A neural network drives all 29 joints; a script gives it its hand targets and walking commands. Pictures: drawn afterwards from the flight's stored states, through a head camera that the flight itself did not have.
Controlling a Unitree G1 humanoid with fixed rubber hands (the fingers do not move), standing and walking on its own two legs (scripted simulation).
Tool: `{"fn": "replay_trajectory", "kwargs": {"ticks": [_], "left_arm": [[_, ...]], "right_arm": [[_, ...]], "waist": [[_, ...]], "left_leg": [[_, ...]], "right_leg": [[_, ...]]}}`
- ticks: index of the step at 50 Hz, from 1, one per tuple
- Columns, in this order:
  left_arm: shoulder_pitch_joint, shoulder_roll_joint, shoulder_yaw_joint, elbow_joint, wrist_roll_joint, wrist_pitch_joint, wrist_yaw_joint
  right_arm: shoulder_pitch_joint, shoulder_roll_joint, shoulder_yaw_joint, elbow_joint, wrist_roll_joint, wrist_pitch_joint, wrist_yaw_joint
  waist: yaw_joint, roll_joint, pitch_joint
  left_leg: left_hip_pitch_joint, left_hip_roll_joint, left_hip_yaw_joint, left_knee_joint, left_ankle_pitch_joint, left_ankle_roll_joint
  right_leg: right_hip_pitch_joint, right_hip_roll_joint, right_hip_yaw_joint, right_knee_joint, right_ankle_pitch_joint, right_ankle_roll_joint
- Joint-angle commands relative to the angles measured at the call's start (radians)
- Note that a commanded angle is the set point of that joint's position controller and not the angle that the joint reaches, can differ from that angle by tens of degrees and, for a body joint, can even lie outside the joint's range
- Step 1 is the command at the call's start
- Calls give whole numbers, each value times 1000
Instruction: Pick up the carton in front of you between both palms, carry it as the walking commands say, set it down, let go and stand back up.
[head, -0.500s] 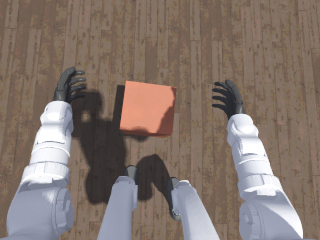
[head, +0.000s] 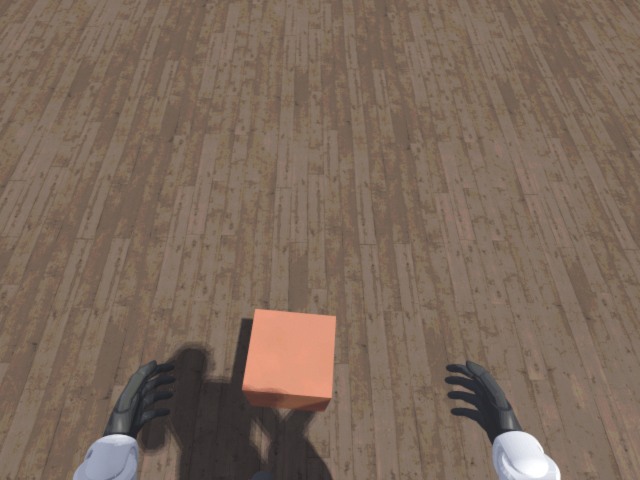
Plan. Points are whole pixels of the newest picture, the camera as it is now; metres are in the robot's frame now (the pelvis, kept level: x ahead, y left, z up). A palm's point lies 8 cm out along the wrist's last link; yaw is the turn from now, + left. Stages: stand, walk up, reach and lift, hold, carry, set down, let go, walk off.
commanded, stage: let go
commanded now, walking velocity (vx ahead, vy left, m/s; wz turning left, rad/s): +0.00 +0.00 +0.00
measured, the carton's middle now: (291, 363) +0.41 +0.03 -0.64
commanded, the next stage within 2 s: stand in 0.56 s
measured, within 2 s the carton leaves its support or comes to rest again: neither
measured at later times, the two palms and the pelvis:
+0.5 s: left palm (109, 479) +0.16 +0.23 -0.06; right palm (517, 448) +0.16 -0.24 -0.05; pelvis +0.00 -0.01 +0.01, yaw +0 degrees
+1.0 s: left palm out of the picture +0.11 +0.28 -0.09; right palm out of the picture +0.13 -0.27 -0.09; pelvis +0.01 +0.00 +0.00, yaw +0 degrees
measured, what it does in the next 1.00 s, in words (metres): stands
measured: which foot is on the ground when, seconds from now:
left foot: down 0.00-1.00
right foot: down 0.00-1.00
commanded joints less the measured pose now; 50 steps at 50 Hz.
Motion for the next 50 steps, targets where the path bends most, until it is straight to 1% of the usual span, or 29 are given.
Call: {"fn": "replay_trajectory", "kwargs": {"ticks": [1, 6, 9, 12, 14, 16, 24, 25, 26, 28, 29, 30, 31, 33, 36, 39, 50], "left_arm": [[78, 91, 12, -120, -3, -17, -4], [127, 103, -11, -163, -11, 25, -22], [128, 108, -19, -176, -18, 61, -36], [122, 113, -20, -186, -19, 96, -48], [115, 117, -18, -190, -17, 114, -51], [114, 120, -16, -194, -14, 128, -52], [131, 115, -17, -207, -3, 148, -39], [191, 119, -12, -169, -19, 112, -21], [179, 112, -21, -179, -18, 104, -13], [165, 109, -31, -184, -24, 102, -9], [124, 211, 6, -33, -5, 77, 18], [151, 219, 11, -30, -9, 63, 29], [152, 200, 11, -8, -6, 49, 29], [151, 181, 11, 22, 0, 29, 32], [144, 182, 9, 54, 1, 14, 38], [151, 190, 9, 77, 0, 7, 48], [170, 226, -1, 144, -2, 0, 62]], "right_arm": [[59, -104, -9, -119, 5, -13, 1], [88, -109, 7, -149, 7, 26, 8], [77, -108, 6, -149, 4, 57, 9], [65, -104, 2, -147, -4, 87, 8], [60, -102, -1, -144, -11, 104, 7], [60, -100, -4, -140, -17, 116, 5], [53, -100, -11, -144, -28, 137, 9], [26, -128, -20, -203, -46, 188, -16], [53, -119, -1, -194, -41, 203, -27], [50, -113, 10, -194, -36, 216, -38], [54, -226, -44, 4, -15, 124, -62], [68, -220, -44, 18, -23, 78, -70], [50, -198, -40, 46, -33, 50, -73], [27, -185, -37, 81, -36, 20, -75], [36, -196, -42, 132, -37, 3, -79], [42, -207, -42, 167, -40, -7, -87], [52, -232, -29, 250, -35, -11, -98]], "waist": [[22, 29, -247], [29, 21, -83], [29, -3, 12], [27, -28, 71], [23, -41, 94], [20, -40, 105], [27, 12, 85], [40, -30, 12], [36, 5, 18], [33, 14, 26], [30, 83, -17], [31, 82, -22], [35, 58, -3], [41, 49, 26], [35, 51, 17], [35, 48, 5], [33, 33, 13]], "left_leg": [[523, 4, -25, -37, 400, -2], [574, -6, 0, -103, 248, -12], [619, -14, 18, -111, 162, -14], [673, -19, 29, -96, 125, -14], [704, -21, 32, -82, 121, -15], [726, -22, 31, -74, 130, -16], [710, -14, 12, -84, 205, -17], [727, -9, 4, -70, 261, -10], [707, -8, 2, -63, 282, -9], [691, -4, -7, -63, 291, -7], [520, 79, -11, -35, 225, -7], [486, 70, -27, -42, 169, -4], [450, 70, -35, -52, 128, -1], [426, 78, -54, -61, 118, 4], [441, 88, -64, -48, 195, 5], [449, 96, -78, -42, 236, 9], [440, 99, -90, -42, 246, 12]], "right_leg": [[69, -14, -13, -132, 397, 38], [124, -25, -8, -209, 272, 31], [88, -39, -11, -244, 166, 20], [49, -53, -12, -268, 89, 9], [31, -62, -10, -276, 66, 4], [27, -66, -10, -276, 68, 2], [121, -44, -26, -229, 173, 3], [157, -11, -40, -191, 176, 26], [162, -12, -38, -187, 180, 26], [149, -6, -37, -181, 183, 27], [202, -42, -18, -122, 177, 42], [243, -44, -11, -120, 165, 42], [230, -48, -5, -131, 147, 37], [215, -54, 10, -138, 134, 31], [216, -59, 22, -138, 178, 30], [229, -61, 27, -131, 200, 30], [265, -78, 41, -138, 231, 21]]}}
